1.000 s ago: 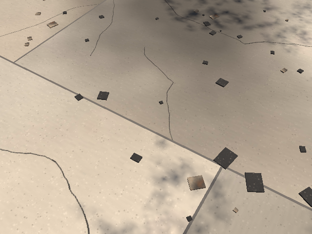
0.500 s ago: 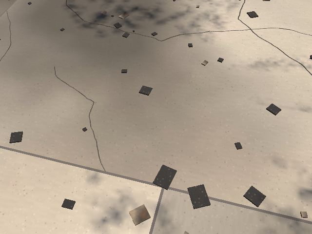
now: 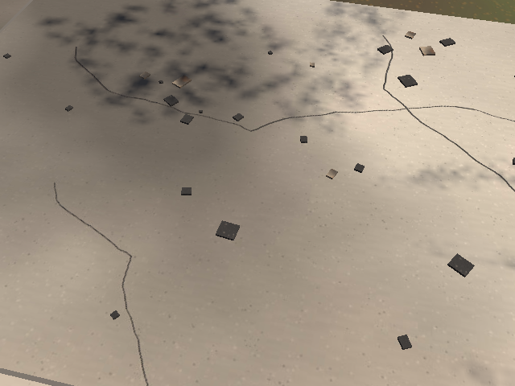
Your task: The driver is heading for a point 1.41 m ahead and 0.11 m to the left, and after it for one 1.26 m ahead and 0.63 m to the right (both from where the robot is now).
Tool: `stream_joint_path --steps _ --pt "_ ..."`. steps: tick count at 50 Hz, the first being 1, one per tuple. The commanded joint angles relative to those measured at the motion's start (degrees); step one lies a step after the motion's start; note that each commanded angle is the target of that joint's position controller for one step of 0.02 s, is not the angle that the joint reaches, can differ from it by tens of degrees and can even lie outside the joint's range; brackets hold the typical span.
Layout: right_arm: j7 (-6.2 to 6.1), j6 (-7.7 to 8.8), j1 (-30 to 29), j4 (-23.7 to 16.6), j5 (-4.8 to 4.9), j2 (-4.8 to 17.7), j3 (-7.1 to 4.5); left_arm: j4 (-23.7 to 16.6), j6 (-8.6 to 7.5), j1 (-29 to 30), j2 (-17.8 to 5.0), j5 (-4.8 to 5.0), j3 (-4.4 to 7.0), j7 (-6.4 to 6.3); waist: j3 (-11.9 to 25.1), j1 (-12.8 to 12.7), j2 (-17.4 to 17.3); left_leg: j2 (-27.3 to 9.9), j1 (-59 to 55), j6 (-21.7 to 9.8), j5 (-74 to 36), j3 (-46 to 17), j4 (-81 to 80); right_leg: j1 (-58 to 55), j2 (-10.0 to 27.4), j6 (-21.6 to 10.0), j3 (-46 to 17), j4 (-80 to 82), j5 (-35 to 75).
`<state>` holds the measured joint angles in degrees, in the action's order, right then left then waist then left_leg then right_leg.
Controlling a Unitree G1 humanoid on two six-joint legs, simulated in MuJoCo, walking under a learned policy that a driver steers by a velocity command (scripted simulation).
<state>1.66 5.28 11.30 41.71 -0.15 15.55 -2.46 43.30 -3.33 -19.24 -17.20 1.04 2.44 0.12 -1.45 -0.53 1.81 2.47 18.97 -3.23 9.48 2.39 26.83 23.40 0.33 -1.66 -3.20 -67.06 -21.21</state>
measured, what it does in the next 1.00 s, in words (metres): walks ahead: right foot, then left foot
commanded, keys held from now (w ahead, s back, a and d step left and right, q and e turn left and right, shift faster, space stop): w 1.00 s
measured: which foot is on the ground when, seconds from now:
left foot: down 0.00-0.38, up 0.40-0.88, down 0.90-1.00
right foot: up 0.00-0.36, down 0.38-0.90, up 0.92-1.00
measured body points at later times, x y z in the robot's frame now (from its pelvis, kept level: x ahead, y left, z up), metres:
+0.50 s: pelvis +0.29 -0.06 +0.00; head +0.32 -0.07 +0.45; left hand +0.44 +0.20 -0.09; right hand +0.34 -0.34 -0.13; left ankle +0.17 +0.08 -0.64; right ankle +0.35 -0.15 -0.74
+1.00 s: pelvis +0.56 +0.00 -0.01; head +0.59 +0.01 +0.44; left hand +0.59 +0.28 -0.14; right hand +0.74 -0.26 -0.10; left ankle +0.64 +0.09 -0.74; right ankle +0.42 -0.14 -0.65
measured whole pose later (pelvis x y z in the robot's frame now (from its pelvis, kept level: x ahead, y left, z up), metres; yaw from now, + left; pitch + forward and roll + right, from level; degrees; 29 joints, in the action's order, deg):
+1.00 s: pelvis +0.56 +0.00 -0.01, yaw +0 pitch +2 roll -1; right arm 2.0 4.8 6.9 42.5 0.4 15.7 -2.2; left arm 49.9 -3.9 -19.9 -17.0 1.3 2.6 0.2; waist -1.8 -1.8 0.6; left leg 0.7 23.7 -3.0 8.9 2.4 30.7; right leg 15.7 -0.1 -1.7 -2.3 -60.9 -26.6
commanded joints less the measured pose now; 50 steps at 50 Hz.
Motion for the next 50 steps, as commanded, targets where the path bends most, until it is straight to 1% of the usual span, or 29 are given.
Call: stream_joint_path --steps 1,4,9,13,16,17,18,19,20,21,22,23,24,25,27,29,31,35,38,40,42,43,44,45,46,47,48,49,50 --pt "-0.23 0.61 2.4 -1.9 -0.27 6.0 -1.44 -5.1 -0.9 1.3 -4.6 -0.38 1.43 0.03 2.2 0.5 -6.8 -15.2 -11.5 -10.7 -2.2 -19.3 -16.7 13.1 6.1 0.9 -1.6 2.0 4.7" --pt "-0.47 1.14 3.1 -0.4 0.35 7.9 -1.97 -6.0 -0.32 4.1 -3.0 -0.98 0.84 -0.32 0.3 0.2 -5.8 -14.6 -8.8 -11.6 -10.1 -13.7 -19.2 14.7 7.0 2.8 -0.3 9.4 9.3" --pt "-1.14 0.31 6.9 1.8 1.08 9.7 -2.34 -8.2 -1.49 14.4 -1.0 -0.69 -0.06 0.57 -1.3 3.9 -4.9 -11.6 -9.4 -8.7 -11.7 -6.7 -19.6 10.7 4.8 3.0 2.3 29.1 25.6" --pt "-1.33 -0.82 10.9 4.2 1.58 10.7 -2.66 -10.1 -2.04 19.9 -2.0 -0.03 0.27 1.76 -2.4 5.3 -5.2 -15.2 -16.6 -7.9 -11.4 -8.1 -17.2 11.5 3.7 1.4 1.7 35.6 25.4" --pt "-1.78 -1.86 10.8 5.0 1.64 11.7 -3.12 -10.3 -2.24 18.6 -3.7 -0.21 0.96 2.36 -1.1 3.2 -6.1 -17.0 -21.8 -6.3 -19.4 -8.7 -12.2 8.3 2.4 -1.0 2.3 38.0 18.7" --pt "-1.92 -2.17 9.8 5.0 1.63 12.2 -3.21 -9.4 -2.28 14.7 -4.8 -0.4 1.63 2.25 1.3 0.6 -6.5 -16.1 -22.0 -5.4 -28.2 -7.5 -7.3 2.3 0.8 -2.2 3.8 39.3 17.5" --pt "-2.04 -2.47 9.5 4.9 1.39 11.2 -2.77 -7.0 -2.18 6.7 -7.1 -0.58 2.95 1.82 6.6 -3.4 -5.6 -13.3 -19.5 -3.9 -33.8 -5.3 2.5 -9.2 -0.4 -3.9 5.1 40.0 18.2" --pt "-2.21 -2.4 9.8 3.5 0.1 8.4 -1.47 -5.0 -1.94 -3.6 -11.0 -1.1 4.15 1.2 15.4 -7.2 -0.8 -10.2 -8.9 -1.8 -21.8 -3.0 19.1 -26.8 8.1 -7.4 -3.9 37.2 20.7" --pt "-1.71 -1.23 17.5 2.3 0.14 1.4 0.69 -3.9 -1.7 -6.4 -16.0 -1.29 5.12 1.29 22.6 -3.3 14.8 0.5 14.6 2.1 15.7 -2.4 39.9 -46.1 21.3 -17.0 -31.6 42.4 8.4" --pt "-1.34 -0.11 14.5 3.4 1.23 6.7 -0.35 -4.1 -1.56 -7.2 -10.0 -0.47 3.72 1.32 22.9 -6.0 10.9 -0.9 21.8 1.9 23.6 -9.8 46.9 -46.1 21.4 -16.8 -38.8 48.0 0.3" --pt "-1.01 0.62 8.9 1.5 2.56 9.9 -1.3 -4.3 -1.61 -3.2 -8.0 -0.49 2.87 1.16 13.8 -5.7 7.5 -3.7 25.6 1.3 19.3 -9.1 48.1 -39.3 19.6 -14.3 -30.4 49.2 1.7" --pt "-1.15 0.93 5.3 0.6 2.28 9.4 -1.11 -4.7 -1.57 0.5 -7.1 -0.74 2.5 1.07 9.1 -4.2 2.9 -6.5 24.5 1.3 14.1 -7.3 45.7 -31.6 17.3 -13.1 -23.8 50.1 7.6" --pt "-1.27 0.86 3.5 0.3 1.23 8.9 -1.26 -4.7 -1.6 3.2 -5.8 -1.08 2.1 1.23 5.4 -2.6 1.0 -8.1 22.8 1.7 10.9 -6.7 42.1 -24.8 15.3 -12.6 -19.4 51.7 13.6" --pt "-1.24 0.37 4.5 0.5 0.89 8.3 -1.44 -4.8 -1.88 4.8 -4.7 -1.64 1.72 1.29 4.6 -0.6 2.1 -9.6 19.3 2.0 8.6 -7.2 40.0 -20.4 13.9 -12.2 -16.4 53.4 17.4" --pt "-1.25 -0.8 6.6 1.2 0.85 6.2 -1.05 -4.2 -2.53 5.4 -4.6 -1.23 1.83 1.43 4.2 1.2 2.7 -10.1 16.0 2.9 7.1 -6.6 37.0 -16.3 12.8 -13.0 -12.8 56.3 21.1" --pt "-1.5 -1.61 4.5 0.5 0.41 5.1 -0.76 -2.9 -3.04 5.0 -5.9 -0.91 2.23 1.23 2.1 1.5 1.8 -10.5 17.3 4.0 4.1 -6.1 32.6 -13.8 12.6 -13.5 -9.4 58.5 23.5" --pt "-1.52 -1.65 0.5 -0.6 0.13 4.6 -0.52 -1.8 -2.91 3.9 -6.7 -0.91 2.46 0.79 0.6 0.6 0.9 -10.6 19.1 4.7 -2.2 -5.9 25.7 -14.1 11.7 -12.9 -6.5 59.7 24.3" --pt "-0.74 -0.83 -7.3 -2.3 0.48 3.3 0.05 0.4 -2.29 1.0 -8.0 -0.4 2.62 0.22 -1.2 -2.3 0.9 -8.5 16.2 4.5 -14.0 -3.8 11.4 -14.8 9.5 -10.5 -1.5 60.1 23.0" --pt "0.02 -0.4 -12.1 -4.0 0.96 3.6 0.08 2.6 -1.62 -2.5 -8.8 -0.01 2.8 0.12 -2.3 -4.1 0.9 -7.4 16.3 3.7 -14.9 -3.6 6.4 -19.0 11.4 -10.2 -2.0 58.7 21.7" --pt "0.62 -0.16 -13.9 -5.0 1.05 4.2 -0.08 3.8 -0.95 -3.4 -9.1 0.16 2.97 -0.08 -2.7 -4.0 1.2 -7.0 17.4 2.4 -11.8 -4.0 4.1 -23.3 13.2 -9.5 -2.7 56.6 23.4" --pt "1.05 0.06 -13.2 -5.2 0.95 5.1 -0.38 4.5 -0.31 -3.2 -9.6 0.24 3.24 -0.38 -1.9 -2.9 1.9 -6.2 15.5 0.9 -7.5 -3.5 2.4 -26.5 14.5 -8.5 -3.1 53.7 27.9" --pt "1.07 0.15 -11.0 -4.7 0.87 6.0 -0.76 4.6 -0.01 -2.5 -10.1 0.21 3.36 -0.51 -0.5 -1.4 2.5 -5.1 11.8 0.0 -5.5 -2.4 1.8 -27.2 14.2 -7.8 -2.7 51.0 34.1" --pt "0.87 0.2 -5.7 -3.2 0.7 7.3 -1.6 4.5 0.32 -1.3 -10.2 0.21 3.31 -0.64 2.7 1.8 2.5 -3.3 3.8 -1.3 -5.5 -0.5 0.2 -26.5 12.5 -6.7 -1.0 44.7 42.9" --pt "0.33 0.14 3.2 -0.6 0.54 10.1 -3.03 4.3 0.5 -1.4 -8.6 -0.25 2.63 -0.79 8.8 5.6 1.3 -3.8 -9.8 -3.2 -7.1 -1.0 0.9 -21.8 9.4 -5.0 1.4 33.8 44.1" --pt "-0.17 -0.07 11.4 0.6 -0.42 15.1 -4.26 2.6 -0.1 -4.7 -4.3 -1.25 1.11 -0.73 18.0 6.5 -7.0 -16.9 -31.2 -9.3 -6.4 -18.3 2.8 -4.2 3.9 -1.8 4.4 13.6 27.5" --pt "0.09 -0.44 14.0 1.7 0.31 15.6 -4.33 3.1 -1.25 -8.8 -0.3 -1.1 -0.19 -0.4 23.2 5.4 -18.4 -24.6 -42.0 -15.1 5.3 -40.8 -5.6 12.2 -4.3 0.4 0.4 -0.5 -11.5" --pt "0.03 -0.49 12.8 1.5 0.93 10.8 -2.94 2.7 -2.14 -4.0 -6.5 0.37 1.29 0.07 18.3 7.0 -12.7 -23.1 -38.8 -12.9 13.0 -39.9 -8.6 18.5 -0.9 -0.3 -4.5 -6.1 -11.7" --pt "-0.11 -0.51 8.4 0.9 0.95 9.6 -2.42 1.0 -2.66 0.9 -8.0 1.29 1.74 0.3 10.4 5.9 -10.0 -21.6 -30.8 -11.0 11.1 -32.4 -10.2 20.9 2.0 -0.9 -2.4 -5.5 -6.2" --pt "-0.11 -0.49 4.8 0.3 0.4 8.6 -2.12 0.6 -2.81 3.5 -7.6 0.66 1.69 0.05 6.3 4.5 -6.0 -19.6 -23.2 -10.3 6.1 -27.1 -11.8 19.2 4.4 -0.8 -1.1 -2.9 -1.2"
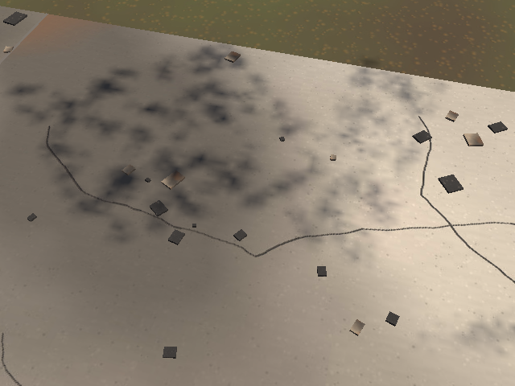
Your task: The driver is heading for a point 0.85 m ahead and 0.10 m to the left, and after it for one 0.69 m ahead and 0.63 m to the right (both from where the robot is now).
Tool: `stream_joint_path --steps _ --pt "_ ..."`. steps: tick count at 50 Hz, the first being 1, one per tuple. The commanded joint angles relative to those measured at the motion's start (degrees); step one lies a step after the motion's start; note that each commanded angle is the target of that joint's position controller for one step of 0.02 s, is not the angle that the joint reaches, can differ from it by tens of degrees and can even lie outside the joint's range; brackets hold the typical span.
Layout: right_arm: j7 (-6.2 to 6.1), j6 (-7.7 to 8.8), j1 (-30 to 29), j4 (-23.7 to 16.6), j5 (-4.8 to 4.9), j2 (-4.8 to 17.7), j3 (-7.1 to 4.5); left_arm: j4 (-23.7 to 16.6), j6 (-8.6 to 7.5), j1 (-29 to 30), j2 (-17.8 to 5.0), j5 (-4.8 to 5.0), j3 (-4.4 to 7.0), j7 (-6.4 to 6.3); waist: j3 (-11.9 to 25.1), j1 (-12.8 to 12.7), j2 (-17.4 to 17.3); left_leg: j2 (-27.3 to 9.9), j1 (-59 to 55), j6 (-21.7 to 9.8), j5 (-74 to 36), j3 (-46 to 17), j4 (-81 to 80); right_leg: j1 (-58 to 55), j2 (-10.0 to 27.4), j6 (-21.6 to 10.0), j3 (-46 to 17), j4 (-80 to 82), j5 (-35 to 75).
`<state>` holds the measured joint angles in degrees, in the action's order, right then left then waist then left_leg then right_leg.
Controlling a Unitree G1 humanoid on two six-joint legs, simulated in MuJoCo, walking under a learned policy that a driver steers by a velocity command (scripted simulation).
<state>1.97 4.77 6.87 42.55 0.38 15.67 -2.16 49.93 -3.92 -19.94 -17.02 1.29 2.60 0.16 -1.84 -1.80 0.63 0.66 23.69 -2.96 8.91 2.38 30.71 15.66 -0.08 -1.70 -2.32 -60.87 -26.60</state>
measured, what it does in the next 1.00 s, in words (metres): walks ahead: right foot, then left foot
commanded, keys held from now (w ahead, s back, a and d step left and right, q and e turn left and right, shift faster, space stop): w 0.50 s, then w+q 0.50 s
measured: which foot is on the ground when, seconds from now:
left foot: down 0.00-0.44, up 0.46-0.98, down 1.00-1.00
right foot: up 0.00-0.42, down 0.44-1.00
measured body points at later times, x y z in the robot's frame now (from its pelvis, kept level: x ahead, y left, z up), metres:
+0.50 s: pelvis +0.27 -0.05 +0.00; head +0.31 -0.06 +0.44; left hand +0.48 +0.20 -0.09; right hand +0.27 -0.33 -0.14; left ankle +0.10 +0.09 -0.68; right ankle +0.37 -0.14 -0.73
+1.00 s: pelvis +0.55 -0.01 -0.01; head +0.58 +0.00 +0.44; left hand +0.50 +0.27 -0.15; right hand +0.79 -0.21 -0.10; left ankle +0.65 +0.09 -0.73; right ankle +0.38 -0.15 -0.72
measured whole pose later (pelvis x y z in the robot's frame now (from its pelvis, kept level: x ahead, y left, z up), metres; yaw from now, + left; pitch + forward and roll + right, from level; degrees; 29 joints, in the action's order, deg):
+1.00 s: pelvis +0.55 -0.01 -0.01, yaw +13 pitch +2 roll -2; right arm 3.3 2.3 4.7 41.3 1.2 14.7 -3.3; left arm 53.4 -2.1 -17.9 -16.2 0.5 3.8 -1.5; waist -2.0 -2.3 -0.8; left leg -0.1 29.0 -6.6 6.4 3.6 33.1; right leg -5.2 1.9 1.1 14.4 -25.0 -27.3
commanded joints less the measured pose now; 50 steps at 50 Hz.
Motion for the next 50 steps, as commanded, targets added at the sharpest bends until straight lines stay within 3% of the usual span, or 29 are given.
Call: stream_joint_path --steps 1,2,5,8,12,15,17,20,21,22,23,24,25,26,27,28,29,31,33,36,39,44,46,48,49,50 --pt "-0.29 0.21 6.9 -0.8 -0.68 6.9 -2.0 -6.0 -1.92 4.6 -7.1 -0.31 1.75 -0.09 4.1 4.0 -4.3 -15.9 -22.1 -10.2 1.5 -23.1 -17.5 24.3 6.6 -0.4 -2.0 -6.0 7.6" --pt "-0.23 0.45 5.8 -0.8 -1.09 6.0 -1.75 -5.6 -1.38 3.3 -6.2 -0.46 1.74 -0.08 4.0 2.3 -5.6 -14.6 -18.5 -10.0 -1.5 -20.5 -19.1 20.8 7.6 0.0 -2.3 -4.6 9.7" --pt "-0.33 1.34 6.0 0.5 -0.5 6.9 -2.07 -5.4 0.12 3.0 -3.8 -0.82 1.33 -0.44 2.5 0.9 -5.3 -13.4 -14.2 -11.2 -7.5 -14.8 -22.6 19.7 8.3 1.7 -1.4 0.0 13.2" --pt "-1.08 1.14 8.3 2.1 -0.43 8.3 -2.47 -7.2 0.15 8.7 -3.1 -1.28 1.09 -0.49 0.6 2.2 -3.8 -12.5 -15.1 -10.7 -10.7 -10.9 -24.0 23.1 8.5 3.0 -1.1 9.7 21.9" --pt "-1.75 0.55 11.6 4.1 0.17 9.4 -2.64 -8.9 -0.69 16.4 -1.5 -0.93 0.37 0.42 -1.0 5.0 -3.7 -10.7 -16.0 -8.7 -9.9 -6.4 -24.4 20.0 6.2 2.8 1.2 23.5 32.1" --pt "-1.9 -0.19 14.9 6.1 0.54 10.0 -2.83 -10.5 -1.08 21.2 -1.8 -0.46 0.22 1.29 -2.2 6.6 -3.6 -12.8 -20.6 -8.6 -9.3 -6.8 -23.0 20.4 5.1 2.2 1.3 28.3 32.2" --pt "-2.11 -0.84 15.6 7.1 0.73 10.2 -3.05 -11.5 -1.33 22.9 -2.4 -0.34 0.31 1.93 -2.6 6.3 -4.0 -14.7 -24.7 -8.0 -11.1 -7.4 -20.9 21.2 4.8 0.9 0.8 30.5 29.1" --pt "-2.5 -1.68 14.4 7.6 0.88 11.3 -3.53 -10.9 -1.63 19.2 -4.5 -0.48 1.09 2.39 -0.1 3.3 -5.3 -15.7 -28.2 -6.4 -22.8 -7.4 -14.9 14.6 2.8 -1.5 2.3 32.6 22.8" --pt "-2.61 -2.03 13.2 7.4 0.88 11.2 -3.46 -9.1 -1.67 13.3 -6.0 -0.65 2.04 2.18 3.5 -0.2 -5.1 -13.7 -27.3 -5.3 -31.4 -5.6 -7.8 5.9 1.0 -2.9 4.1 34.1 22.9" --pt "-2.75 -2.21 13.5 7.0 0.38 9.4 -2.71 -6.3 -1.61 3.9 -8.9 -0.87 3.46 1.64 10.1 -4.0 -3.6 -10.5 -21.7 -3.5 -30.7 -3.3 3.9 -8.5 2.2 -4.9 3.0 32.9 24.2" --pt "-2.48 -1.51 18.3 5.1 -0.54 4.4 -0.93 -5.1 -1.41 -3.9 -14.7 -1.99 4.8 1.16 19.8 -3.9 6.7 -4.0 -1.8 0.1 -11.4 -0.2 25.6 -31.6 16.4 -12.3 -17.4 31.9 21.9" --pt "-2.14 -0.26 20.5 6.0 -0.32 1.9 -0.04 -4.1 -1.12 -6.1 -13.5 -1.07 4.46 1.48 24.3 -3.6 15.1 3.0 12.1 1.7 24.7 -5.8 37.6 -39.3 22.5 -17.2 -37.7 40.8 11.2" --pt "-1.69 0.7 15.2 5.2 1.26 7.9 -1.59 -4.5 -1.16 -3.4 -9.2 -0.51 3.08 1.42 17.1 -4.5 9.8 -0.6 18.5 0.8 23.7 -9.4 42.8 -34.4 20.7 -14.5 -33.9 43.1 4.8" --pt "-1.57 1.2 11.1 4.1 2.24 9.1 -1.93 -5.3 -1.15 1.2 -7.5 -0.67 2.56 1.19 10.0 -3.5 6.8 -3.5 20.0 0.0 18.1 -8.1 41.9 -26.2 19.3 -12.3 -25.8 44.5 6.8" --pt "-1.84 1.13 9.1 4.0 1.86 8.7 -2.0 -5.7 -1.21 4.9 -5.9 -1.09 2.07 1.12 6.1 -1.9 3.6 -5.8 18.0 0.2 13.1 -7.1 39.0 -18.6 17.2 -11.1 -20.0 46.5 11.0" --pt "-2.0 0.54 9.2 4.3 1.39 8.0 -2.32 -5.9 -1.54 7.3 -4.3 -1.62 1.63 1.19 3.5 -0.2 4.0 -7.6 15.2 0.5 9.6 -7.5 36.1 -13.0 15.3 -10.1 -15.2 48.7 14.9" --pt "-2.07 -0.28 10.7 4.9 1.35 6.9 -2.33 -5.7 -1.93 8.5 -3.5 -2.06 1.47 1.23 3.2 1.3 5.3 -8.4 11.7 0.8 7.4 -8.0 35.0 -9.6 14.3 -9.6 -12.1 50.5 17.0" --pt "-2.25 -1.65 11.9 5.4 1.41 4.8 -2.15 -4.6 -2.78 8.6 -3.8 -2.15 1.72 1.2 2.2 2.4 4.8 -8.6 10.5 1.7 4.8 -8.4 33.6 -6.4 13.8 -10.0 -7.0 53.1 21.9" --pt "-2.48 -2.25 9.7 4.4 1.24 4.5 -2.31 -3.5 -3.16 7.9 -4.9 -2.43 2.1 0.78 0.5 2.3 3.4 -8.3 13.8 2.4 0.2 -9.7 30.1 -6.3 13.7 -10.1 -3.0 54.3 25.8" --pt "-2.01 -1.87 6.4 3.3 0.85 4.1 -2.38 -2.4 -3.02 7.4 -5.5 -2.39 2.17 0.01 -0.4 1.6 2.6 -7.4 15.4 2.9 -9.4 -9.4 20.7 -8.2 12.5 -8.8 3.0 55.0 29.6" --pt "-0.98 -1.54 0.8 1.4 0.6 2.7 -1.72 -1.5 -2.7 6.2 -6.5 -2.03 2.24 -0.62 -1.9 -0.6 1.8 -6.8 13.5 2.5 -15.6 -5.2 11.5 -9.3 12.0 -7.5 7.7 56.0 30.5" --pt "0.79 -1.6 -6.5 -3.3 0.69 2.0 -1.18 1.1 -0.47 1.6 -7.9 -0.99 2.89 -1.05 -4.1 -2.9 0.8 -5.8 18.4 0.4 -10.2 -2.0 4.8 -21.5 15.8 -7.0 10.5 51.4 38.5" --pt "1.54 -1.73 -6.0 -4.6 0.78 3.0 -1.66 0.9 0.58 2.6 -9.0 -0.68 3.27 -1.4 -2.7 -1.3 2.1 -3.7 15.3 -1.3 -4.7 0.7 3.9 -24.1 16.5 -5.9 12.1 46.3 52.2" --pt "1.73 -2.15 -0.2 -4.3 0.8 5.5 -3.07 0.2 1.53 3.9 -10.5 -0.56 3.78 -2.05 2.1 2.7 4.5 0.4 5.7 -3.7 1.1 4.1 4.9 -24.4 16.1 -4.6 13.5 35.5 70.3" --pt "1.38 -2.24 7.5 -2.7 0.98 8.0 -4.54 -0.2 1.95 5.0 -10.7 -0.46 3.77 -2.3 6.2 7.2 3.9 2.6 -5.1 -5.6 -0.4 4.4 2.2 -20.9 14.6 -3.3 14.6 24.9 71.5" --pt "0.29 -2.64 17.2 -0.4 1.03 12.1 -6.54 -1.1 1.66 5.2 -10.0 -0.8 3.32 -2.49 11.3 11.7 -0.1 0.0 -22.4 -8.5 -1.7 -2.9 -0.9 -9.0 12.0 -1.0 14.7 9.2 58.6"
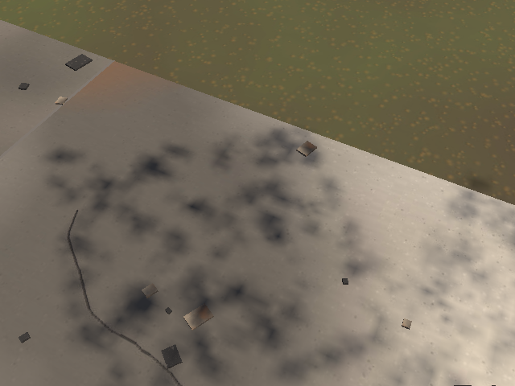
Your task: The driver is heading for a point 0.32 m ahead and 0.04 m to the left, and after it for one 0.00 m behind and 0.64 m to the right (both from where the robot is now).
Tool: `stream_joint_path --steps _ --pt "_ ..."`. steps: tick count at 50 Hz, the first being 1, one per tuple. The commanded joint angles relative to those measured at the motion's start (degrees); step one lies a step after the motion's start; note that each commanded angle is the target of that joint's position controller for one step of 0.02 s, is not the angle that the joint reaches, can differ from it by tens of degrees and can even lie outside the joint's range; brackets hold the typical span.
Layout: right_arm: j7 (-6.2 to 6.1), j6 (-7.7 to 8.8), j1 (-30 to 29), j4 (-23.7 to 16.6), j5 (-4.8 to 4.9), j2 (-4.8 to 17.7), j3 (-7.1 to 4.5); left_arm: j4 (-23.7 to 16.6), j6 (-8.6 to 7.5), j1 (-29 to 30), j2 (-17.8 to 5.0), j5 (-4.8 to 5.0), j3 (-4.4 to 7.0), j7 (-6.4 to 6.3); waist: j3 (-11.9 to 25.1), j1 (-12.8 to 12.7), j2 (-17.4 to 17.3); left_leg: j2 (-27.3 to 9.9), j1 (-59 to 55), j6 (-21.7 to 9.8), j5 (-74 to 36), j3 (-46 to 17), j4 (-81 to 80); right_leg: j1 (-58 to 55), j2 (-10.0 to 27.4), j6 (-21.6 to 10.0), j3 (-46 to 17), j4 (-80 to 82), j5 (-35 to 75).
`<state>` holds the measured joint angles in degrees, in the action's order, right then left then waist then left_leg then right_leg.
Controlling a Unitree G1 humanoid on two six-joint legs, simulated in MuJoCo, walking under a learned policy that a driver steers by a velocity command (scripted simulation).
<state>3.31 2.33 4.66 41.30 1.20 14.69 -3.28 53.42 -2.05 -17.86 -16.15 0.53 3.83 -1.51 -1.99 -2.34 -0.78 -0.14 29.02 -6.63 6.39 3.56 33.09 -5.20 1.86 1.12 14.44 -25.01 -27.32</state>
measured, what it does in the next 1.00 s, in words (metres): walks ahead: right foot, then left foot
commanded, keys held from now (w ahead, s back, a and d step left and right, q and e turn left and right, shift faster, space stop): w+q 0.14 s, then e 0.86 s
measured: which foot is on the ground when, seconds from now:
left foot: down 0.00-0.48, up 0.50-0.84, down 0.86-1.00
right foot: down 0.00-0.00, up 0.02-0.44, down 0.46-0.88, up 0.90-1.00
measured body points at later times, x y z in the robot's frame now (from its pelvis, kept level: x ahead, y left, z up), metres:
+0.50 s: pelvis +0.25 -0.01 +0.01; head +0.29 -0.01 +0.45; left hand +0.40 +0.27 -0.10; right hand +0.38 -0.28 -0.11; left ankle +0.13 +0.09 -0.69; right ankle +0.38 -0.09 -0.72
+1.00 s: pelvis +0.32 +0.04 +0.02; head +0.35 +0.06 +0.47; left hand +0.54 +0.29 -0.08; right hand +0.37 -0.27 -0.07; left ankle +0.37 +0.15 -0.72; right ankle +0.31 -0.09 -0.65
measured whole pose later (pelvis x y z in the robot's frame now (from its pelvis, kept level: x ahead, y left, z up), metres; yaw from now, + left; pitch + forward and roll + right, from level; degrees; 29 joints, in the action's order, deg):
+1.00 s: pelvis +0.32 +0.04 +0.02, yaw -15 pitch +2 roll -1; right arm -2.2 0.5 11.7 42.5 -1.3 15.5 -3.7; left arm 39.3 2.8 -10.0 -19.7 0.8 5.7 -1.5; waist -1.1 0.4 2.5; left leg -0.6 16.0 -0.2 13.0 -1.4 27.2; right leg 31.7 -6.8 2.3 -7.3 -59.6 -24.4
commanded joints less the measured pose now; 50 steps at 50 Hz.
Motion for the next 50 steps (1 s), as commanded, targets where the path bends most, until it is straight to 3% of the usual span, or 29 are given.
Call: stream_joint_path --steps 1,2,3,4,5,6,9,13,15,18,20,22,23,24,25,26,27,28,30,32,35,40,43,44,45,46,47,49,50 --pt "-1.89 -0.19 20.1 1.2 0.66 19.2 -6.52 -7.4 -1.89 -2.6 -1.8 -2.18 -0.74 0.5 16.1 6.2 -14.0 -14.5 -49.3 -15.4 5.9 -34.2 -5.6 39.3 -1.4 0.1 -4.6 -47.8 5.0" --pt "-1.82 0.5 21.3 -0.5 0.15 15.7 -5.24 -8.1 -4.62 1.3 -4.6 -0.33 -0.66 1.57 23.8 8.8 -9.2 -19.6 -54.8 -19.6 12.3 -52.0 -14.8 48.0 -5.1 -0.3 -18.2 -56.5 -6.9" --pt "-1.86 1.07 19.4 -0.4 -0.49 12.4 -4.3 -10.0 -6.26 7.6 -7.8 1.93 0.24 2.26 16.3 10.2 -6.0 -17.7 -50.2 -15.9 9.0 -43.4 -16.2 52.9 -1.3 -1.9 -20.5 -55.7 -1.8" --pt "-1.89 1.48 15.8 -0.9 -0.34 10.7 -3.85 -10.6 -7.0 9.1 -7.4 1.82 -0.02 2.18 11.0 7.8 -1.4 -15.1 -41.9 -13.5 4.3 -35.8 -16.2 51.4 1.3 -2.7 -20.1 -50.4 3.3" --pt "-1.9 1.56 11.8 -1.7 -0.28 8.9 -3.3 -10.1 -7.0 9.4 -7.3 0.35 0.29 1.76 7.0 5.3 1.4 -12.7 -33.3 -11.9 -1.9 -30.2 -16.9 47.9 3.1 -2.3 -19.6 -44.8 5.8" --pt "-2.13 1.63 9.4 -2.7 -0.82 7.5 -2.72 -9.8 -6.36 8.5 -8.0 -0.48 0.8 1.62 5.7 3.2 0.4 -11.2 -27.6 -11.3 -6.7 -26.9 -18.2 43.6 4.3 -1.7 -19.8 -41.7 7.7" --pt "-2.92 1.71 7.5 -3.3 -1.25 8.1 -2.53 -9.0 -4.09 5.5 -6.1 -1.05 0.67 1.58 3.7 0.7 -0.4 -9.9 -18.9 -10.9 -23.9 -19.1 -19.7 38.8 4.6 1.3 -17.1 -34.9 10.6" --pt "-4.07 1.3 9.7 -1.0 -1.46 8.4 -2.23 -9.6 -3.76 10.3 -2.6 -1.07 -0.85 1.87 3.8 3.2 -3.0 -4.6 -14.8 -5.8 -33.3 -7.0 -18.8 32.5 2.4 1.9 -13.7 -16.8 28.8" --pt "-4.18 1.18 11.6 0.4 -1.73 8.5 -1.94 -10.0 -3.97 12.5 -3.1 -0.44 -0.85 2.44 4.8 5.0 -3.3 -5.5 -17.1 -4.5 -29.2 -6.5 -18.8 30.3 1.3 0.9 -13.9 -11.3 37.3" --pt "-4.13 1.08 10.4 2.0 -2.22 8.5 -1.72 -10.4 -3.83 13.6 -4.8 -0.31 -0.4 3.16 4.1 4.9 -3.5 -8.4 -21.6 -3.8 -25.8 -6.9 -16.8 30.8 0.9 -1.1 -15.5 -7.9 35.5" --pt "-4.47 0.53 8.8 2.5 -1.85 9.2 -2.04 -11.0 -3.75 13.1 -6.9 -0.62 0.37 3.73 3.5 3.8 -3.8 -10.1 -25.1 -3.2 -27.7 -7.4 -12.3 32.4 0.1 -2.7 -15.6 -7.2 28.6" --pt "-5.34 -0.48 7.0 2.2 -1.05 9.2 -2.14 -9.7 -3.8 6.5 -8.9 -1.15 1.56 4.1 5.4 0.2 -2.9 -8.4 -26.0 -0.9 -32.4 -6.1 -1.6 26.4 -2.1 -4.6 -14.0 -2.7 28.7" --pt "-5.78 -0.71 8.8 1.5 -1.72 8.8 -2.01 -9.6 -3.82 2.9 -12.3 -1.36 2.65 3.86 9.2 -0.4 2.2 -4.0 -22.8 2.3 -25.3 -3.5 10.0 18.4 1.5 -7.2 -19.8 -1.9 47.7" --pt "-5.67 -0.43 13.7 0.0 -2.78 6.6 -1.24 -11.0 -3.35 1.5 -15.9 -2.16 3.15 3.42 15.0 2.3 12.9 4.6 -6.8 7.2 4.1 -1.3 30.5 3.2 13.6 -17.1 -37.7 -3.1 66.1" --pt "-5.04 -0.47 14.8 0.1 -2.75 5.4 -0.44 -10.9 -2.6 -0.1 -12.3 -1.99 2.12 3.25 21.6 1.2 16.2 8.5 2.5 8.7 32.4 -7.2 40.6 -4.1 19.0 -23.7 -50.4 1.0 65.4" --pt "-4.53 -0.9 13.8 0.3 -1.18 8.2 -1.03 -12.4 -2.0 3.0 -10.4 -1.02 1.78 3.11 20.5 1.2 10.1 4.7 5.4 8.3 29.9 -11.6 45.0 -0.8 17.7 -22.1 -48.4 2.2 49.2" --pt "-4.65 -1.62 10.2 -0.2 -0.62 8.6 -1.25 -13.7 -1.19 6.2 -9.0 -0.37 1.55 2.72 15.4 1.0 5.3 2.8 7.1 8.2 26.1 -10.7 44.4 5.3 14.8 -19.3 -44.0 3.7 36.5" --pt "-5.07 -2.38 7.8 -0.4 -0.97 8.6 -1.51 -14.3 -0.32 8.3 -8.1 -0.02 1.14 2.27 10.4 1.5 1.8 1.1 7.2 8.3 23.4 -10.0 40.3 13.0 12.8 -17.0 -40.7 6.2 28.1" --pt "-5.77 -3.39 6.6 -1.2 -1.63 7.8 -1.66 -15.1 0.98 10.4 -8.5 -0.68 1.26 1.53 6.5 3.2 4.8 0.4 1.7 8.6 19.2 -8.6 29.8 22.8 8.0 -14.1 -37.2 9.2 18.5" --pt "-6.08 -3.13 7.8 -0.9 -1.65 6.0 -1.26 -15.7 1.74 9.9 -9.4 -1.17 1.89 0.84 7.4 3.1 8.3 1.7 -1.6 9.7 17.7 -7.5 22.3 24.0 5.8 -13.9 -35.3 9.5 19.4" --pt "-6.2 -2.64 7.3 -0.7 -1.52 5.9 -1.17 -16.4 2.21 9.5 -10.5 -0.33 2.68 -0.01 10.1 2.3 8.3 2.0 -4.3 10.7 13.7 -8.4 14.9 22.9 5.5 -13.6 -36.3 8.5 17.5" --pt "-5.5 -1.45 6.0 -1.2 -0.98 6.7 -1.53 -17.3 3.65 9.4 -10.3 -0.02 3.03 -0.33 9.0 1.3 10.0 2.7 -7.3 10.1 12.1 -9.0 4.9 21.7 5.1 -12.2 -41.4 7.5 12.6" --pt "-4.84 -0.41 10.0 0.0 -0.92 8.0 -2.35 -17.8 4.59 9.6 -9.1 0.73 2.76 -0.64 8.2 3.8 9.0 0.5 -17.3 7.3 4.7 -8.7 -10.3 25.0 1.5 -8.6 -40.7 3.1 11.2" --pt "-5.12 -0.52 11.4 -0.4 -2.06 12.0 -3.25 -18.0 4.66 7.8 -6.4 0.48 2.02 -0.54 9.0 3.0 1.0 -10.6 -22.8 3.3 5.7 -18.0 -14.4 30.9 -2.7 -5.5 -35.3 -6.6 2.0" --pt "-5.12 -1.12 9.3 -0.4 -4.04 15.8 -4.16 -20.4 4.01 9.3 -6.1 0.89 2.22 -0.29 5.2 1.3 -16.8 -20.0 -19.8 -5.0 -1.0 -32.0 -18.7 40.7 -11.5 -2.4 -22.5 -19.3 -5.7" --pt "-5.25 -0.84 5.8 -2.6 -4.68 12.5 -3.3 -19.1 3.33 7.3 -10.4 -0.37 3.5 -0.09 5.3 1.2 -12.9 -22.5 -17.9 -7.8 -5.6 -32.6 -17.8 40.7 -7.5 -0.4 -24.1 -32.2 -5.9" --pt "-5.62 -0.77 2.9 -3.7 -3.86 9.7 -2.57 -17.4 3.53 5.4 -11.7 0.13 4.26 0.11 5.3 0.0 -8.4 -19.8 -17.7 -6.0 -8.1 -26.5 -16.0 40.3 -7.1 0.4 -23.8 -37.4 -2.7" --pt "-5.92 -0.88 1.1 -4.2 -1.94 8.1 -2.02 -15.6 4.85 3.5 -9.4 0.09 3.94 -0.32 4.3 0.1 -5.7 -15.3 -19.8 -3.1 -10.2 -18.5 -14.0 42.3 -6.1 2.6 -22.4 -43.9 2.5" --pt "-6.1 -1.11 1.6 -4.1 -1.8 7.9 -1.77 -15.9 5.22 3.9 -7.9 0.27 3.49 -0.2 3.8 0.6 -5.8 -14.3 -19.8 -3.3 -12.7 -15.7 -13.8 42.5 -5.6 3.4 -21.3 -45.4 3.5"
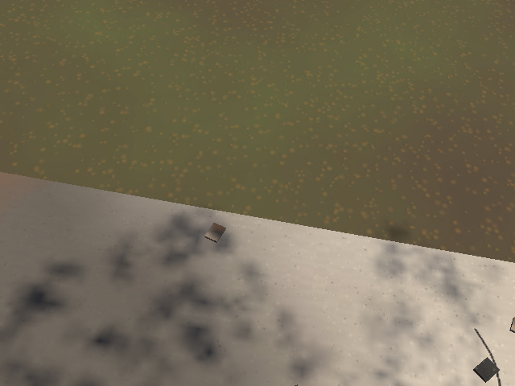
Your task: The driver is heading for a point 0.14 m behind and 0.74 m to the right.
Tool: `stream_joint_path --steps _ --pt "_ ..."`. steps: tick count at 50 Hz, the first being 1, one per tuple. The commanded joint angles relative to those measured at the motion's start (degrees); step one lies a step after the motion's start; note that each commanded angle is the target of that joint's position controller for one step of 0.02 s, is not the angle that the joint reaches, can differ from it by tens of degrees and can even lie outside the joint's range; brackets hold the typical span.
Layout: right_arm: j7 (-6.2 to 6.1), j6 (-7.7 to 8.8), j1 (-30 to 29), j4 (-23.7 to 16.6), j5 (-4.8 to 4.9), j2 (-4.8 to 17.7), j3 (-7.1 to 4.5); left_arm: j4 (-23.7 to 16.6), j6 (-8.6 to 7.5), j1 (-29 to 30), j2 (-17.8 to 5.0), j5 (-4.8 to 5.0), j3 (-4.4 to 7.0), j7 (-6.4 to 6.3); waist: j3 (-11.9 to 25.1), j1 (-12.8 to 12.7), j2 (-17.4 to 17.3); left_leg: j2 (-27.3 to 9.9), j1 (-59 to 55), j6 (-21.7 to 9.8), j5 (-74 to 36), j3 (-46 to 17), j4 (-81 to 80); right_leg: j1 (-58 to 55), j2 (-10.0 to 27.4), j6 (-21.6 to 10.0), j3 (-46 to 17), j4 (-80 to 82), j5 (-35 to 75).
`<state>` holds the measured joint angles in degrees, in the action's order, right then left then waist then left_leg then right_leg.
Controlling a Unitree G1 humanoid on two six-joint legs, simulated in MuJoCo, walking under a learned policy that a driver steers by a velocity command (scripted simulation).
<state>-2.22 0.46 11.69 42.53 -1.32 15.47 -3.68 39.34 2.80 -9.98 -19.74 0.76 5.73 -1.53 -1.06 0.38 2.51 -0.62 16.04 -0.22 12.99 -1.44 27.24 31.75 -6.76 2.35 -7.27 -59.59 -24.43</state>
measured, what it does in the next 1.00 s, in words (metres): walks ahead, turning right: right foot, then left foot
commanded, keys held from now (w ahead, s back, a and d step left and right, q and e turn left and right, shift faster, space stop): e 0.04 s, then w+e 0.96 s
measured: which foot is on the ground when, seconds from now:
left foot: down 0.00-0.32, up 0.34-0.74, down 0.76-1.00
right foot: up 0.00-0.30, down 0.32-0.76, up 0.78-1.00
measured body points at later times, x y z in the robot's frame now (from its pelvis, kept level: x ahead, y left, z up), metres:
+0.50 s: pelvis +0.09 -0.07 +0.01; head +0.10 -0.10 +0.45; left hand +0.24 +0.18 -0.09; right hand +0.15 -0.38 -0.10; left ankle +0.17 +0.07 -0.67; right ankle +0.00 -0.14 -0.74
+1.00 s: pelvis +0.34 -0.13 +0.00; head +0.36 -0.15 +0.45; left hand +0.63 +0.01 -0.09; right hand +0.24 -0.41 -0.11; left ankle +0.40 -0.04 -0.74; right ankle +0.30 -0.28 -0.66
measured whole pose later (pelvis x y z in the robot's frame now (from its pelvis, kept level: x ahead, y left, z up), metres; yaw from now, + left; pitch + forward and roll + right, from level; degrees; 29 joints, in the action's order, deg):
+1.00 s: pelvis +0.34 -0.13 +0.00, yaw -36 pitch +1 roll +3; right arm 0.5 5.7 15.8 45.3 -0.4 15.9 -4.1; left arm 37.0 -0.3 -13.0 -18.5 1.5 4.2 -0.4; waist -2.1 2.4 2.9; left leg 1.4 8.9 -1.7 10.9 6.9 18.9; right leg 36.2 5.0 0.0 -2.9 -62.6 -16.3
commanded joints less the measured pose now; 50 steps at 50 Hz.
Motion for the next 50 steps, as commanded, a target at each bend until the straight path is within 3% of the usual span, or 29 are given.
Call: stream_joint_path --steps 1,2,4,8,12,14,15,16,17,18,19,20,21,23,27,29,32,35,36,37,38,39,40,41,42,43,45,47,50 --pt "-0.68 0.45 -4.5 -5.2 0.57 7.2 -1.39 -2.7 0.47 -2.6 -3.6 0.41 1.26 -0.02 2.5 -1.4 -9.8 -12.9 -7.3 -10.0 -20.1 -8.3 -8.2 5.8 3.5 2.8 2.0 -9.5 1.9" --pt "-0.85 0.13 -3.1 -4.9 0.39 7.5 -1.52 -3.9 0.41 -0.6 -3.0 0.73 0.92 0.11 2.4 -0.2 -10.9 -12.8 -9.5 -10.5 -20.5 -7.2 -8.3 6.9 4.2 3.4 3.2 -6.8 2.9" --pt "-1.21 -0.34 1.1 -4.1 0.6 8.8 -2.12 -6.0 0.18 3.3 -2.5 0.86 0.36 0.64 3.7 3.0 -12.2 -14.2 -14.6 -11.2 -6.9 -8.0 -10.9 8.5 6.6 3.9 4.7 -0.5 4.6" --pt "-0.61 0.16 2.0 -3.9 1.42 12.0 -3.34 -8.3 -0.71 5.9 -1.6 0.43 -0.52 2.13 2.6 4.5 -13.3 -16.5 -12.7 -10.9 8.4 -7.6 -14.9 2.7 8.9 1.8 8.0 10.7 2.3" --pt "1.23 1.28 1.2 -3.4 2.6 13.1 -3.94 -7.7 -1.49 3.7 -2.2 0.57 -0.33 3.16 0.7 3.0 -12.6 -16.8 -7.3 -10.2 9.4 -3.4 -15.1 -7.8 8.2 -2.6 11.5 21.6 2.9" --pt "1.92 1.4 -0.5 -3.0 3.5 12.4 -3.79 -5.5 -1.78 -1.4 -1.6 0.69 -0.15 3.46 1.1 -0.5 -10.8 -15.9 -3.7 -8.7 9.8 -0.1 -10.9 -16.9 6.6 -4.9 13.8 30.7 8.2" --pt "2.07 1.52 -0.2 -2.6 3.4 10.6 -3.27 -3.3 -1.85 -6.1 -2.4 0.8 0.45 3.21 2.5 -2.5 -8.6 -14.2 0.6 -7.1 9.4 2.7 -5.5 -25.0 4.9 -6.0 14.4 33.1 8.3" --pt "2.29 1.83 -0.7 -2.8 2.31 7.2 -2.18 -1.2 -1.99 -13.4 -5.1 1.22 1.84 2.72 5.5 -5.5 -2.2 -10.7 8.3 -3.7 7.7 7.9 8.6 -36.5 8.0 -8.5 7.4 35.0 7.0" --pt "2.6 2.64 -4.2 -7.0 -0.23 2.2 -0.47 -1.6 -2.51 -18.3 -13.0 0.78 3.25 1.92 6.3 -5.9 15.5 -3.0 28.5 1.6 21.2 11.2 33.0 -46.0 23.9 -16.5 -21.0 40.2 4.5" --pt "2.65 4.37 -7.8 -9.2 1.5 5.8 -1.23 -3.3 -4.29 -17.6 -12.4 0.2 2.71 2.65 6.1 -7.7 11.6 0.5 38.9 1.6 22.4 0.3 41.2 -44.3 28.6 -24.6 -35.7 47.2 -6.5" --pt "3.2 5.49 -8.9 -9.3 3.19 9.1 -1.99 -3.2 -5.45 -15.3 -8.3 0.03 1.43 2.83 1.0 -6.5 8.5 -2.6 41.6 0.4 17.1 -2.0 42.3 -42.3 27.5 -23.3 -31.0 48.4 -6.3" --pt "3.56 6.21 -7.6 -8.2 2.84 10.2 -2.31 -3.4 -6.05 -12.8 -5.5 0.09 0.44 2.71 -1.6 -4.6 6.6 -4.2 40.4 -0.2 10.9 -1.8 40.1 -39.4 24.8 -21.0 -24.7 47.7 -0.9" --pt "3.52 6.57 -6.9 -7.0 1.42 10.1 -2.4 -4.0 -5.96 -10.3 -4.8 0.1 0.03 2.43 -2.1 -3.2 3.9 -5.1 37.6 0.1 6.8 -1.7 36.8 -36.6 22.3 -19.0 -19.9 47.4 5.1" --pt "3.85 6.69 -6.4 -6.5 0.4 9.5 -2.47 -4.7 -5.74 -8.5 -4.6 -0.26 -0.35 1.71 -1.7 -1.5 3.6 -4.4 31.7 1.4 0.5 -0.9 30.8 -32.2 19.0 -17.4 -14.0 48.2 16.9" --pt "4.11 6.3 -11.5 -7.1 0.88 5.0 -0.63 -3.3 -5.72 -10.0 -6.6 0.09 0.35 0.21 -1.9 -2.6 2.6 -0.7 22.8 3.6 -11.4 0.9 13.7 -25.3 14.8 -15.0 -6.5 47.9 23.7" --pt "4.59 6.41 -15.5 -8.2 1.48 4.5 -0.16 -2.1 -5.68 -12.2 -7.3 0.57 0.68 -0.11 -2.6 -4.1 3.5 0.9 18.3 3.6 -15.4 1.1 7.5 -22.4 14.6 -14.3 -6.6 47.8 21.9" --pt "4.93 6.6 -16.6 -8.9 2.15 6.3 -0.63 -0.6 -5.73 -13.8 -7.4 1.32 0.91 -0.26 -2.9 -3.7 3.9 0.8 14.1 2.3 -17.3 -1.7 2.7 -23.3 16.6 -13.1 -10.3 46.4 20.2" --pt "4.7 6.93 -13.4 -8.4 2.12 8.4 -1.54 0.0 -5.13 -13.3 -7.3 1.01 1.31 -0.31 -1.9 -1.7 5.3 0.9 9.8 0.2 -11.6 -1.7 1.5 -27.2 18.1 -11.6 -12.8 41.8 26.6" --pt "4.33 7.06 -9.2 -7.5 1.98 9.6 -2.29 -0.3 -4.88 -12.8 -6.9 0.73 1.18 -0.19 0.7 0.4 5.7 1.9 3.7 -1.1 -9.9 -0.3 0.4 -27.3 16.6 -10.6 -12.3 37.0 34.0" --pt "3.84 7.11 -2.4 -6.1 1.65 11.2 -3.24 -0.8 -4.71 -12.1 -5.3 0.28 0.56 0.06 6.0 4.0 5.0 0.6 -7.3 -2.9 -10.4 -0.3 -0.1 -24.9 13.0 -8.7 -10.0 27.1 37.6" --pt "3.26 6.93 7.3 -5.6 0.55 14.4 -3.86 -2.6 -4.61 -12.1 -1.9 -0.89 -0.8 0.22 16.4 7.5 -0.8 -9.5 -24.9 -6.6 -4.7 -10.9 1.9 -15.6 8.6 -6.7 -7.2 10.1 26.3" --pt "3.73 6.33 10.3 -3.6 0.04 17.8 -4.42 -3.9 -5.29 -21.9 3.9 1.15 -2.39 0.39 25.1 2.0 -22.9 -23.3 -41.8 -15.8 9.8 -40.9 -6.1 4.4 0.9 -3.2 -3.1 -10.0 -9.8" --pt "3.77 6.15 8.6 -4.5 1.07 11.5 -3.02 -2.0 -5.42 -20.2 -3.0 2.45 -1.24 0.3 20.2 3.5 -17.2 -22.7 -37.6 -14.4 21.6 -44.3 -10.7 10.4 5.3 -2.8 -5.0 -16.9 -7.8" --pt "3.24 5.75 5.2 -4.9 1.45 8.4 -2.19 -2.9 -5.29 -13.0 -6.6 2.28 -0.25 0.43 11.3 4.7 -11.9 -20.5 -29.4 -11.9 19.3 -33.4 -11.3 12.3 7.7 -2.8 -2.6 -17.2 -2.6" --pt "3.03 5.37 2.4 -4.7 1.05 7.6 -1.82 -3.5 -5.14 -9.7 -6.3 1.41 -0.27 0.29 6.7 3.5 -7.3 -18.3 -21.5 -10.8 10.8 -25.8 -11.7 10.3 10.2 -2.8 -0.7 -15.5 1.4" --pt "2.91 5.17 1.0 -4.1 0.71 6.5 -1.54 -4.1 -5.14 -7.5 -5.6 0.6 -0.17 0.48 3.5 2.5 -6.7 -16.2 -15.2 -10.4 4.6 -20.4 -12.9 8.5 11.8 -2.9 -0.4 -12.7 3.6" --pt "2.59 5.69 -0.5 -3.4 0.4 5.8 -1.35 -4.1 -4.36 -8.6 -3.2 1.21 -0.34 1.02 1.8 0.3 -9.2 -14.2 -9.1 -10.3 0.1 -13.4 -16.1 4.3 13.6 -3.2 0.2 -9.9 5.4" --pt "2.56 6.35 -0.7 -2.3 1.05 6.6 -1.73 -4.9 -3.57 -7.3 -1.1 1.06 -0.88 1.14 -0.2 -0.2 -8.2 -15.1 -6.7 -11.5 -2.8 -9.2 -18.7 5.5 14.5 -2.8 1.1 -6.7 6.0" --pt "2.49 6.52 -0.3 -1.0 1.02 8.9 -2.48 -6.1 -3.46 -4.2 -0.6 0.36 -1.27 1.46 -1.2 0.0 -6.2 -16.1 -7.9 -12.4 -7.2 -4.0 -20.5 8.4 15.1 -1.8 1.2 -0.4 12.9"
